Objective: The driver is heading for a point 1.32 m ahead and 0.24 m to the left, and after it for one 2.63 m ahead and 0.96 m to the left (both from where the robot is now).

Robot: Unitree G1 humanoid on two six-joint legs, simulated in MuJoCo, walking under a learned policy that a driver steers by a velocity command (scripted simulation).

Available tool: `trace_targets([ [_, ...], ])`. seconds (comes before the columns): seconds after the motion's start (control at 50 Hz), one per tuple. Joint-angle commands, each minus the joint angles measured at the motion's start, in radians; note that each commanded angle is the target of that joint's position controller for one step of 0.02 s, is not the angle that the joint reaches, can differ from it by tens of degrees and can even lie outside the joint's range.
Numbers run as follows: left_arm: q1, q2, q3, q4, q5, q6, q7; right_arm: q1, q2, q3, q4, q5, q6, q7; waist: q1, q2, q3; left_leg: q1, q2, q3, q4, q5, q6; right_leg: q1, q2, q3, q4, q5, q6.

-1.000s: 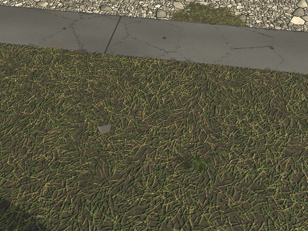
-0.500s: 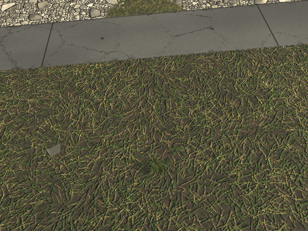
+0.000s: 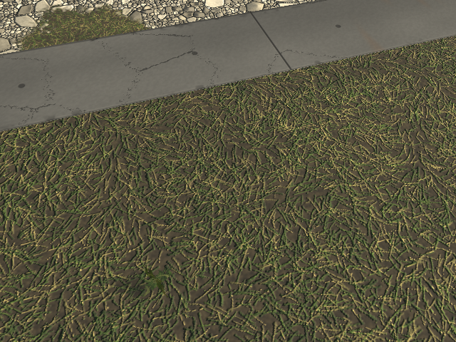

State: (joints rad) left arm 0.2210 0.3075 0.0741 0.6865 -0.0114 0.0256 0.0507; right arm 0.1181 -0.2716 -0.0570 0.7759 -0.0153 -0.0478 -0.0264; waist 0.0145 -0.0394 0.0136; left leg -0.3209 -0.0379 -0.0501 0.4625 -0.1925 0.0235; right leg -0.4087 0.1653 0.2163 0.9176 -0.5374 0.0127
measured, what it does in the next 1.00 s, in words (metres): walks ahead, turning left: right foot, then left foot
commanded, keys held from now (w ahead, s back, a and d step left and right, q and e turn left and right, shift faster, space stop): no key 0.04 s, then q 0.46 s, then w+q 0.30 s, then w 0.02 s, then w+e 0.18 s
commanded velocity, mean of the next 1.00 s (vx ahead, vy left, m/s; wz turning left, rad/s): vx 0.15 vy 0.00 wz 0.26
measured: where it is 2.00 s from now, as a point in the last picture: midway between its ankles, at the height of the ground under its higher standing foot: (167, 269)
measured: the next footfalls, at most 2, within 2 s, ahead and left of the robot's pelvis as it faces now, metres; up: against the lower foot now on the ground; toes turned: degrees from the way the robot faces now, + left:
right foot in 0.28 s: +0.03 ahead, -0.13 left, +0.00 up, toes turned +6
left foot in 0.68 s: +0.02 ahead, +0.13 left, +0.00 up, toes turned +18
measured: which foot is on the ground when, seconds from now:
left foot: down 0.00-0.30, up 0.32-0.66, down 0.68-1.00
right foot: up 0.00-0.26, down 0.28-0.68, up 0.70-1.00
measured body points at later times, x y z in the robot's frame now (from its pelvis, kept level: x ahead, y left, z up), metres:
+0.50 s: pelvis +0.00 -0.01 +0.00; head +0.04 -0.01 +0.45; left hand +0.10 +0.28 -0.09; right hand +0.16 -0.28 -0.11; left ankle -0.02 +0.11 -0.67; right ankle -0.01 -0.14 -0.74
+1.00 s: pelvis +0.11 +0.09 +0.01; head +0.13 +0.12 +0.45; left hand +0.19 +0.39 -0.10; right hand +0.26 -0.15 -0.09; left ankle -0.02 +0.12 -0.74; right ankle +0.34 +0.00 -0.68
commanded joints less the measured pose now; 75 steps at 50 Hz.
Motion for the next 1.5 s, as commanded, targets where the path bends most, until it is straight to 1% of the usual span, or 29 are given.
trace_targets([
  [0.02,0.091,0.134,0.044,-0.022,0.003,0.006,0.006,-0.028,-0.095,-0.017,-0.089,0.011,-0.001,-0.001,0.015,0.120,-0.098,0.207,0.310,-0.271,-0.111,0.379,0.204,-0.174,-0.080,-0.015,0.313,0.026,0.064],
  [0.12,0.032,-0.015,-0.015,-0.043,0.017,0.003,-0.004,0.000,-0.070,0.009,-0.058,0.006,0.010,0.007,-0.001,0.192,-0.087,0.127,0.189,-0.131,-0.139,0.353,0.192,0.021,-0.146,-0.146,-0.044,0.106,0.084],
  [0.18,-0.026,0.033,-0.005,-0.056,0.003,-0.005,-0.003,0.062,-0.174,-0.019,-0.053,0.019,0.019,0.015,-0.049,0.237,-0.068,0.153,0.214,-0.224,-0.121,0.300,0.211,0.080,-0.121,-0.181,-0.246,0.104,0.078],
  [0.26,0.038,0.058,0.009,-0.026,-0.002,-0.019,0.001,0.056,-0.183,-0.023,-0.064,0.054,0.028,0.008,0.000,0.216,-0.060,0.115,0.199,-0.301,-0.080,0.293,0.165,0.241,-0.109,-0.178,-0.575,0.344,0.007],
  [0.28,0.065,0.093,0.019,-0.028,0.007,-0.021,0.005,0.062,-0.163,-0.018,-0.069,0.053,0.024,0.005,0.007,0.178,-0.098,0.031,0.181,-0.288,-0.047,0.222,0.118,0.363,-0.182,-0.139,-0.565,0.421,-0.022],
  [0.32,0.095,0.191,0.049,-0.015,0.033,-0.008,0.004,0.032,-0.076,0.001,-0.124,0.046,0.009,0.013,-0.007,-0.226,-0.096,-0.216,-0.020,-0.027,0.202,-0.220,0.007,0.405,-0.454,0.096,-0.576,0.652,-0.208],
  [0.34,0.047,0.130,0.035,-0.049,0.047,-0.016,0.000,0.031,-0.137,-0.019,-0.112,0.040,0.010,0.011,0.019,-0.217,-0.076,-0.251,-0.001,-0.005,0.432,-0.421,-0.032,0.371,-0.542,0.157,-0.618,0.721,-0.290],
  [0.36,0.011,0.088,0.021,-0.065,0.050,-0.026,0.001,0.049,-0.171,-0.041,-0.098,0.044,0.022,0.012,0.006,-0.149,-0.060,-0.278,0.010,-0.029,0.601,-0.428,-0.046,0.345,-0.536,0.121,-0.619,0.764,-0.295],
  [0.4,-0.083,0.069,0.014,-0.078,0.015,-0.046,-0.003,0.126,-0.129,-0.041,-0.066,0.037,0.062,0.002,-0.044,-0.077,-0.027,-0.298,0.028,-0.047,0.677,-0.322,-0.080,0.320,-0.458,-0.014,-0.592,0.790,-0.233],
  [0.5,-0.041,0.101,0.027,-0.051,0.015,-0.032,0.004,0.034,-0.071,-0.017,-0.151,0.037,0.078,0.029,0.010,-0.110,-0.040,-0.254,0.066,0.040,0.482,-0.205,-0.112,0.351,-0.434,-0.138,-0.580,0.773,-0.230],
  [0.6,-0.009,0.172,0.048,-0.037,-0.013,-0.050,-0.024,0.006,-0.101,-0.019,-0.215,0.043,0.074,0.064,0.033,-0.125,-0.031,-0.097,0.063,0.122,0.246,-0.210,-0.023,0.266,-0.473,-0.122,-0.649,0.230,-0.213],
  [0.66,-0.026,0.129,0.034,-0.024,-0.021,-0.065,-0.042,0.195,-0.122,-0.043,-0.146,0.043,0.057,0.058,-0.060,-0.053,-0.042,0.205,-0.014,0.179,0.044,-0.129,0.046,0.104,-0.411,-0.219,-0.478,0.127,-0.143],
  [0.68,-0.045,0.068,0.013,-0.035,0.002,-0.072,-0.047,0.321,-0.179,-0.069,-0.119,0.049,0.050,0.047,-0.114,0.097,-0.084,0.400,0.090,-0.003,-0.010,-0.138,0.098,-0.061,-0.343,-0.323,-0.183,0.129,-0.072],
  [0.7,-0.132,0.006,-0.008,-0.138,0.027,-0.094,-0.048,0.371,-0.336,-0.095,-0.153,0.039,0.026,0.044,-0.119,0.377,-0.087,0.526,0.376,-0.621,-0.181,-0.299,0.301,-0.449,-0.160,-0.321,0.186,-0.101,0.004],
  [0.72,-0.188,0.075,0.007,-0.151,-0.012,-0.121,-0.053,0.373,-0.271,-0.077,-0.158,0.026,-0.004,0.055,-0.149,0.247,-0.069,0.477,0.440,-0.755,-0.286,-0.419,0.386,-0.547,-0.177,-0.136,0.319,-0.090,-0.012],
  [0.74,-0.176,0.117,0.018,-0.146,-0.035,-0.135,-0.065,0.317,-0.204,-0.053,-0.162,0.025,-0.022,0.055,-0.103,0.220,0.016,0.430,0.415,-0.662,-0.289,-0.409,0.346,-0.575,-0.218,-0.120,0.322,0.014,-0.039],
  [0.8,-0.114,0.125,0.030,-0.088,0.026,-0.146,-0.066,0.197,-0.137,-0.025,-0.195,0.028,-0.020,0.043,-0.030,0.103,0.049,0.295,0.261,-0.365,-0.276,-0.111,0.226,-0.426,-0.269,-0.141,0.166,0.275,-0.037],
  [0.9,-0.135,0.054,0.000,-0.049,0.014,-0.131,-0.078,0.249,-0.149,-0.021,-0.144,0.020,-0.025,0.019,-0.053,0.115,0.016,0.301,0.202,-0.130,-0.275,0.315,0.179,-0.354,-0.245,-0.215,-0.048,0.525,0.017],
  [1.08,-0.314,0.030,-0.029,-0.103,-0.016,-0.143,-0.131,0.310,-0.173,-0.022,-0.048,0.023,-0.030,0.017,-0.110,0.113,0.106,0.400,0.259,-0.014,-0.296,0.382,0.143,-0.301,-0.195,-0.262,-0.380,0.603,-0.069],
  [1.16,-0.125,0.104,0.007,-0.071,-0.011,-0.134,-0.126,0.285,-0.208,-0.028,-0.050,0.007,-0.003,-0.005,0.004,0.173,-0.087,0.502,0.242,0.056,0.044,1.111,0.098,-0.033,-0.067,-0.336,-0.373,0.440,-0.156],
  [1.18,0.024,0.136,0.025,-0.044,-0.012,-0.130,-0.115,0.255,-0.216,-0.027,-0.061,0.008,0.002,-0.009,0.090,0.155,-0.166,0.389,0.218,0.087,0.254,1.109,0.070,0.204,-0.071,-0.311,-0.418,0.513,-0.193],
  [1.2,0.197,0.207,0.042,-0.024,-0.005,-0.117,-0.096,0.259,-0.180,-0.009,-0.092,-0.016,-0.009,-0.012,0.144,0.023,-0.296,0.123,0.172,0.101,0.584,0.728,0.040,0.545,-0.268,-0.037,-0.391,0.540,-0.266],
  [1.22,0.216,0.234,0.049,-0.019,-0.009,-0.125,-0.101,0.383,-0.058,0.025,-0.099,-0.002,-0.031,0.006,0.057,-0.262,-0.437,-0.305,-0.064,0.010,0.996,-0.298,-0.059,0.897,-0.531,0.561,-0.487,0.358,-0.490],
  [1.24,0.203,0.152,0.034,-0.014,-0.018,-0.116,-0.092,0.280,-0.167,0.008,-0.118,0.025,-0.067,0.027,0.113,-0.101,-0.403,-0.412,-0.011,-0.128,1.044,-0.290,-0.028,0.856,-0.490,0.574,-0.588,0.210,-0.428],
  [1.26,0.154,0.132,0.026,-0.031,-0.009,-0.110,-0.083,0.166,-0.183,0.004,-0.163,0.063,-0.085,0.038,0.106,-0.051,-0.244,-0.459,0.044,-0.120,1.000,-0.230,-0.017,0.718,-0.459,0.416,-0.609,0.195,-0.374],
  [1.3,0.043,0.099,0.012,-0.056,0.000,-0.112,-0.081,0.094,-0.158,0.005,-0.178,0.016,-0.095,0.031,0.023,0.130,-0.061,-0.387,0.111,-0.073,0.800,-0.145,-0.005,0.403,-0.365,0.242,-0.672,0.394,-0.316],
  [1.38,-0.004,0.113,0.015,-0.065,0.000,-0.113,-0.064,0.174,-0.122,0.012,-0.172,-0.002,-0.058,0.025,-0.056,0.025,-0.014,-0.270,0.142,-0.027,0.625,-0.121,-0.070,0.138,-0.305,0.112,-0.728,0.576,-0.339],
  [1.44,0.018,0.145,0.024,-0.050,-0.009,-0.109,-0.054,0.057,-0.077,0.031,-0.207,-0.014,-0.055,0.019,-0.015,0.007,0.007,-0.208,0.115,0.007,0.385,0.075,-0.099,0.036,-0.239,0.020,-0.716,0.561,-0.294],
  [1.5,0.088,0.154,0.027,-0.027,-0.020,-0.094,-0.048,-0.054,-0.074,0.032,-0.229,0.007,-0.064,0.025,0.048,-0.025,-0.017,-0.130,0.058,0.009,0.183,0.249,-0.108,0.057,-0.226,0.039,-0.668,0.453,-0.248],
])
